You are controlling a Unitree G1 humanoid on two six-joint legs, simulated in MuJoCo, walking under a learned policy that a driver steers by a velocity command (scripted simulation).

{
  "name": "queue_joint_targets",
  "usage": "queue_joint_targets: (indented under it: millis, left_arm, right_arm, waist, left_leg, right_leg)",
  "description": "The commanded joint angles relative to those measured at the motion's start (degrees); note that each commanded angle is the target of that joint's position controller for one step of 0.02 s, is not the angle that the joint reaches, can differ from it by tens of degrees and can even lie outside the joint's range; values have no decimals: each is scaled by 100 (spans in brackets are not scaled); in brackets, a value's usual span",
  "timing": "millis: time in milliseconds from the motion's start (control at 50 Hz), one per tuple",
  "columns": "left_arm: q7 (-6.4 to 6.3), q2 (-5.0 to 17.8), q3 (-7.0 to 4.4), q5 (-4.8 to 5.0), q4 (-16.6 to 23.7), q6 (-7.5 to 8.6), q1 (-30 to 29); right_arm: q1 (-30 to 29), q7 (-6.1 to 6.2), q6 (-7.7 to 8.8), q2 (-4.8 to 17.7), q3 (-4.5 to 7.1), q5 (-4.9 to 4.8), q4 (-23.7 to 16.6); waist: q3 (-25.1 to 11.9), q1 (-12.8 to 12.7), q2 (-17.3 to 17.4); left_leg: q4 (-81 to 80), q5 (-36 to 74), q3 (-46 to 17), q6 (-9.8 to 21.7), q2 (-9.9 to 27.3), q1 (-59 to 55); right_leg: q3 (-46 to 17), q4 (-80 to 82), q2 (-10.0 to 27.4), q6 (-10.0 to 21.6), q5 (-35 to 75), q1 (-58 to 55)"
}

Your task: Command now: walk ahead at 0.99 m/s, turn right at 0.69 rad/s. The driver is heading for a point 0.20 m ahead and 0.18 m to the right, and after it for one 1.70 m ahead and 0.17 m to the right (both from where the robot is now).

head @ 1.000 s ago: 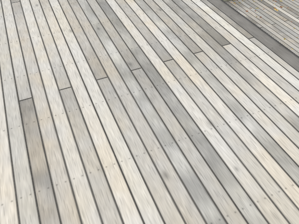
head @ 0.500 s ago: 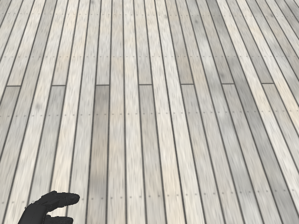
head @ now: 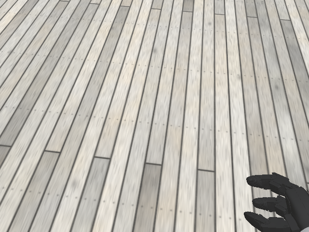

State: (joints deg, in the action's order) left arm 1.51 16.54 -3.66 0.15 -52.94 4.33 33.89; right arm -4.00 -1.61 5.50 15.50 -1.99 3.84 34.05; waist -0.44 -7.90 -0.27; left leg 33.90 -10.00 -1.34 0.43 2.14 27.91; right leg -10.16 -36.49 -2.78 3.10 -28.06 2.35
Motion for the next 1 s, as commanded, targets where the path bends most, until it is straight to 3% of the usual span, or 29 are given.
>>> queue_joint_targets:
  millis: [20,40,60,120,200,220,260,300,320,360,380,400,420,440,460,480,540,620,660,700,760,800,840,860,880,900,920,940,1000]
  left_arm:
    - [-69,351,-7,162,1076,114,-720]
    - [-79,557,-44,16,1001,-16,-1139]
    - [-11,547,-50,-70,980,-80,-1440]
    - [161,232,-12,-167,1047,-303,-1743]
    - [302,62,96,-175,1550,-410,-2702]
    - [353,3,165,-169,1785,-390,-2914]
    - [441,107,231,-172,1942,-384,-3428]
    - [471,215,248,-172,1938,-377,-3523]
    - [452,327,217,-164,1849,-370,-3305]
    - [348,719,65,-163,1469,-360,-1888]
    - [246,999,-92,-175,1061,-348,-588]
    - [77,1264,-255,-117,844,-379,-344]
    - [-25,1838,-356,-121,991,-467,-855]
    - [-59,2073,-422,-189,1271,-515,-896]
    - [-143,1646,-358,-176,1281,-502,-1038]
    - [-197,1296,-262,-195,1209,-438,-1380]
    - [-192,750,-23,-168,1086,-52,-1732]
    - [-38,703,-22,-124,752,249,-1356]
    - [-12,614,31,-75,704,335,-1267]
    - [-58,648,58,-38,586,414,-1071]
    - [-224,894,32,-109,558,378,-1113]
    - [-380,1118,-43,-259,613,204,-1308]
    - [-452,1354,-134,-367,838,-16,-2048]
    - [-351,888,-21,-389,888,35,-2349]
    - [-207,78,198,-173,1420,159,-1710]
    - [-211,384,293,-247,1572,306,-1930]
    - [-167,589,296,-273,1611,388,-2238]
    - [-150,603,315,-307,1603,394,-2276]
    - [-111,460,421,-508,1714,18,-2321]
  right_arm:
    - [2965,290,-115,1848,712,41,460]
    - [2327,281,-132,1262,618,-39,399]
    - [2102,238,-99,880,545,-92,416]
    - [2194,195,29,538,468,-168,741]
    - [2403,144,169,265,415,-277,1088]
    - [2328,151,207,442,443,-256,1093]
    - [2269,188,209,541,469,-245,1182]
    - [2455,244,187,834,518,-225,1228]
    - [2613,283,141,1055,570,-235,1236]
    - [2422,362,-41,1473,683,-194,1134]
    - [2151,362,-118,1507,692,-157,998]
    - [2229,262,-147,1259,661,-89,1057]
    - [2535,191,-74,448,430,8,753]
    - [2457,194,51,770,424,-184,143]
    - [2076,198,136,1007,414,-182,213]
    - [2160,196,123,1013,402,-220,370]
    - [2458,112,-243,677,303,-100,692]
    - [1323,-45,-350,359,234,-310,398]
    - [972,-120,-282,231,211,-394,362]
    - [673,-184,-227,168,196,-422,320]
    - [932,-211,-206,420,279,-366,521]
    - [1837,-164,-281,781,416,-330,819]
    - [4154,-59,-347,1242,683,-316,1481]
    - [4500,30,-411,1397,795,-345,1653]
    - [3639,64,-455,1819,876,-196,1468]
    - [3284,42,-453,1516,871,-277,1197]
    - [3094,71,-439,1208,819,-304,1204]
    - [2907,72,-422,996,771,-298,1252]
    - [2706,111,-212,915,681,-343,1245]
  waist:
    - [-1652,1532,1874]
    - [-665,1308,1020]
    - [-189,1248,578]
    - [333,923,716]
    - [438,811,512]
    - [557,684,699]
    - [805,678,327]
    - [693,617,223]
    - [444,488,358]
    - [-377,-344,598]
    - [-972,-898,543]
    - [-926,-737,-122]
    - [-775,85,-1364]
    - [-1980,58,-1245]
    - [-1226,57,-210]
    - [-314,457,286]
    - [291,1100,660]
    - [935,799,188]
    - [841,650,168]
    - [777,532,103]
    - [307,772,-313]
    - [-252,1330,-663]
    - [-920,2570,-537]
    - [-678,2565,296]
    - [-917,1282,2123]
    - [-1252,1495,809]
    - [-564,1289,-93]
    - [-2,970,-543]
    - [571,518,-428]
  left_leg:
    - [-2191,-4160,-4836,733,2629,-4682]
    - [-2145,-3958,-3977,740,2304,-3976]
    - [-2029,-2769,-2881,697,1990,-3404]
    - [-2207,-607,-1080,439,1474,-2612]
    - [-2411,1709,505,267,1079,-2648]
    - [-2459,2060,701,293,1199,-2441]
    - [-2753,2411,1332,196,964,-2262]
    - [-2482,4638,1662,138,918,-2426]
    - [-1966,5960,1686,67,977,-2711]
    - [55,7326,1590,72,1206,-2726]
    - [1730,6792,1436,137,1251,-2094]
    - [3831,2237,1401,52,524,-856]
    - [6136,-2116,1111,-130,-226,1026]
    - [6525,-1822,-137,-111,-319,2269]
    - [5938,-1171,-247,-62,55,2496]
    - [5341,-753,-113,-31,338,2165]
    - [4364,-858,-193,-118,792,697]
    - [2403,479,63,92,746,1010]
    - [1346,1472,408,307,420,677]
    - [604,2320,680,508,193,387]
    - [122,2258,991,676,-379,-3]
    - [269,1352,1161,794,-845,-834]
    - [27,398,663,1247,-792,-2839]
    - [189,-58,38,1458,-395,-3661]
    - [-326,-427,-3262,2678,904,-5151]
    - [-1606,-1456,-4554,2740,1224,-4998]
    - [-2056,-2011,-4212,2402,1148,-4025]
    - [-2224,-1705,-3750,2130,952,-3012]
    - [-2423,-855,-2597,1883,172,-1182]
  right_leg:
    - [458,-4036,-95,320,308,4340]
    - [536,-4213,368,326,870,4647]
    - [603,-3990,562,291,1171,4592]
    - [634,-3628,891,148,1349,4325]
    - [1028,-3188,804,182,2078,4582]
    - [1035,-2658,914,223,2355,4424]
    - [1550,-1508,732,352,2772,3866]
    - [2080,-809,240,564,2882,2928]
    - [2237,-726,-5,638,2740,2513]
    - [2116,-746,-345,869,2197,929]
    - [1695,-491,-361,1114,2035,-575]
    - [1124,-170,-140,1262,1597,-1599]
    - [-804,-403,912,1660,2661,-2152]
    - [-3143,1209,1729,2506,1007,-3213]
    - [-3288,2128,1881,2146,225,-2435]
    - [-2691,2296,1787,1833,395,-1231]
    - [-1211,2510,1278,1468,1816,1133]
    - [501,3074,670,815,3446,1319]
    - [1216,3180,441,417,4500,1052]
    - [1462,3515,663,265,5283,541]
    - [1833,2928,909,-59,7841,-743]
    - [1950,1558,1152,-218,9593,-1189]
    - [1979,-1925,1135,-211,9293,-243]
    - [1930,-4328,278,-109,4262,1306]
    - [1172,-6320,-494,-511,-254,4400]
    - [322,-6009,-175,-284,297,4769]
    - [208,-5239,196,-174,905,4596]
    - [348,-4548,442,-161,1098,4247]
    - [570,-3419,801,-463,927,3479]
